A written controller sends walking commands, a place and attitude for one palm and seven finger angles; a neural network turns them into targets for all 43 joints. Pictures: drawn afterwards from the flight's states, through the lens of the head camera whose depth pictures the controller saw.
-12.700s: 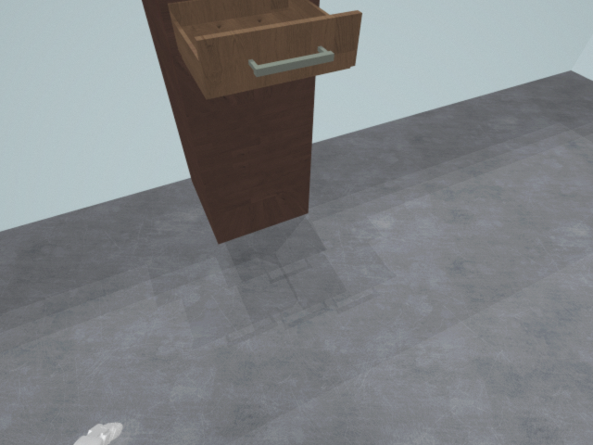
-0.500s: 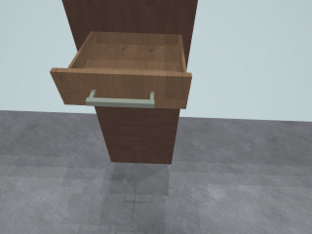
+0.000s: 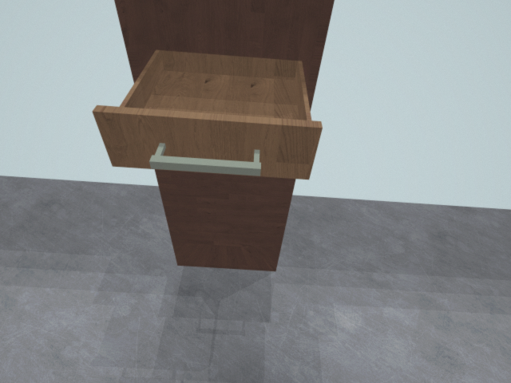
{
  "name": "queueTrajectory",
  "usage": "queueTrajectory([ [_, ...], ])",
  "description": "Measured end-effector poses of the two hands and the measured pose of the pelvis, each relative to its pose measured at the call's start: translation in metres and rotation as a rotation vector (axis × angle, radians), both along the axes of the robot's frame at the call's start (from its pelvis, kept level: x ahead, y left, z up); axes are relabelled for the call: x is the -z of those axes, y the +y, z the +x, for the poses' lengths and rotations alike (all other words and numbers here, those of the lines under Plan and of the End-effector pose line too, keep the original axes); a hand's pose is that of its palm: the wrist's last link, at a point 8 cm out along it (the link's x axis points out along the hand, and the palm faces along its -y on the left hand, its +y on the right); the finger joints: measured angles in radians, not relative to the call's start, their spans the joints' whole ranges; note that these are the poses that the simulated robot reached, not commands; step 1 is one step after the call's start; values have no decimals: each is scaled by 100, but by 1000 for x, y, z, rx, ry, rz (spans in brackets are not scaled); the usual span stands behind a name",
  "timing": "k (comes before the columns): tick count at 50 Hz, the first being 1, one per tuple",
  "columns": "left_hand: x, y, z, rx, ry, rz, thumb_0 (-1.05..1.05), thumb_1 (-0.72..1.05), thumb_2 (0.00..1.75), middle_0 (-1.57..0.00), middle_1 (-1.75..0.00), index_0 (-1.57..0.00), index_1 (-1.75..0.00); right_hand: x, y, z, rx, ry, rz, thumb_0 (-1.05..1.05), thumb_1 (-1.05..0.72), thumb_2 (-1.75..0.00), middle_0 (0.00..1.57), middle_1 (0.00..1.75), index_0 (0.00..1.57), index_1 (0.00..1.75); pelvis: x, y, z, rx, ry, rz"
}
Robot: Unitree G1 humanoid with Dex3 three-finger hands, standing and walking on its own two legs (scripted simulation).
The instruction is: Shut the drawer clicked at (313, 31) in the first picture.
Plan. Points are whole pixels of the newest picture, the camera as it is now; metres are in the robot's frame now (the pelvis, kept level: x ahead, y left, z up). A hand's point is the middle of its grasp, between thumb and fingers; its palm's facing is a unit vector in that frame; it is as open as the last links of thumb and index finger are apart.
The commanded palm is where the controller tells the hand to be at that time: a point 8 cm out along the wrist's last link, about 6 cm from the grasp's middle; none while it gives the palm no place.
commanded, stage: look again from close up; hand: left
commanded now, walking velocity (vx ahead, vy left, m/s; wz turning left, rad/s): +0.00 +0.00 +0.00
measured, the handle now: (207, 158) +0.45 +0.12 +0.12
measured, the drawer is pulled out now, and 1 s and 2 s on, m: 0.25 0.25 0.25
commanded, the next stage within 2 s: shuffle to correct the standing spot in 0.24 s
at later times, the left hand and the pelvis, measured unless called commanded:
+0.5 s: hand out of the picture +0.00 +0.15 -0.17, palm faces +0.02 -0.99 -0.14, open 7.4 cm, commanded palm none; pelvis +0.02 -0.01 +0.01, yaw +0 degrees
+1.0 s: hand out of the picture +0.10 +0.11 -0.18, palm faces +0.04 -0.99 -0.14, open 7.4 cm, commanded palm none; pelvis +0.12 -0.05 +0.00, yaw +0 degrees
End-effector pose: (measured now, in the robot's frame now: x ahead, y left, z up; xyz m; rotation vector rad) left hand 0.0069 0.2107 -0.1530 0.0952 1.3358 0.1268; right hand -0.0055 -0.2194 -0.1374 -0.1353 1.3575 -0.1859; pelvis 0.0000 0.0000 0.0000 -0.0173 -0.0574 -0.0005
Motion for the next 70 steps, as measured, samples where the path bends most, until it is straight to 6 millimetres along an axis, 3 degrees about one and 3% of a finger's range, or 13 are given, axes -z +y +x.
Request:
queueTrajectory([
  [6, -8, 9, 3, 5, -11, 33, 1, 92, 90, -20, -30, -19, -30, 2, 4, 1, -3, 22, 19, 0, -91, -89, 20, 29, 20, 30, -2, 1, 1, 11, 25, 13],
  [19, -13, -5, -15, 14, 78, 10, 0, 91, 90, -20, -30, -19, -30, -5, -5, 12, -9, 28, 16, 0, -92, -89, 20, 29, 20, 30, -9, -3, 10, -1, 47, 11],
  [32, -10, -27, -3, -11, 129, -14, 0, 91, 90, -20, -30, -19, -30, -2, -27, 45, -7, 32, 5, 0, -91, -89, 20, 29, 20, 30, -5, -22, 48, 7, 65, 20],
  [38, -9, -41, 19, -13, 149, -20, 0, 91, 90, -20, -30, -19, -30, 1, -37, 76, -4, 17, 5, 0, -91, -89, 20, 29, 20, 30, -2, -34, 76, 13, 82, 18],
  [46, 3, -53, 65, -15, 124, -18, 0, 91, 90, -20, -30, -20, -30, 5, -51, 122, -9, -5, -28, 0, -92, -89, 20, 29, 20, 30, 5, -46, 111, 14, 82, 15],
  [52, -6, -49, 100, -7, 87, 3, 1, 92, 90, -20, -30, -20, -30, -12, -52, 154, -5, -38, -50, 0, -92, -89, 20, 29, 20, 30, -8, -45, 123, -1, 63, 9],
  [56, -21, -30, 126, 2, 54, 58, 2, 93, 90, -20, -30, -20, -30, -16, -52, 156, -6, -53, -43, 0, -92, -89, 20, 29, 20, 30, -16, -44, 123, 2, 54, -4],
  [61, -27, -16, 163, 6, -52, 129, 2, 92, 90, -20, -30, -20, -30, 2, -56, 145, -38, 18, 0, 0, -91, -89, 20, 29, 20, 30, -7, -52, 118, -6, 53, 11],
  [66, -23, -27, 175, 44, -103, 168, 1, 92, 90, -20, -30, -19, -30, 25, -73, 146, -24, 23, 42, 0, -92, -89, 20, 30, 20, 30, 9, -71, 122, 11, 34, 39],
  [70, -23, -38, 179, 76, -100, 168, 1, 91, 90, -20, -30, -20, -30, 20, -97, 162, 7, -73, 16, 1, -91, -89, 20, 30, 20, 30, 10, -80, 126, -3, 40, 40],
])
